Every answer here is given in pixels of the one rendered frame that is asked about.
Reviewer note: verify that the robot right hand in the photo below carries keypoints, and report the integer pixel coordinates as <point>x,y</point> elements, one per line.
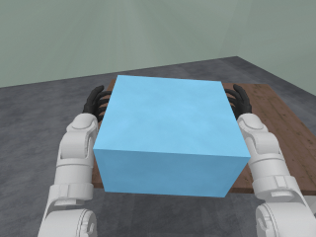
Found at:
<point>241,101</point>

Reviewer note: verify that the robot left hand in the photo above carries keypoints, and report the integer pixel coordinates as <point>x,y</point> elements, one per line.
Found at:
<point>93,102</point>

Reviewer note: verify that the robot left upper arm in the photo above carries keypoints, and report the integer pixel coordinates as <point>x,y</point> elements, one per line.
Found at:
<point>70,223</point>

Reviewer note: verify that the robot right upper arm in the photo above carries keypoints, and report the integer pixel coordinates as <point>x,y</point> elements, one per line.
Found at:
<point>284,219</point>

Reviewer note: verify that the carton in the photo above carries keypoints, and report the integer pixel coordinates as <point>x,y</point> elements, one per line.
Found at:
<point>169,136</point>

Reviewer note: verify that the right robot forearm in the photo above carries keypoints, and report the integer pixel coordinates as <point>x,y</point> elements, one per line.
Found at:
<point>272,180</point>

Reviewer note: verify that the left robot forearm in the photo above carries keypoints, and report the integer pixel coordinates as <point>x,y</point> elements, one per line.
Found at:
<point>74,166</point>

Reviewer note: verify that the table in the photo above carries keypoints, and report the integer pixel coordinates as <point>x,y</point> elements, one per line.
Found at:
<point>296,142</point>

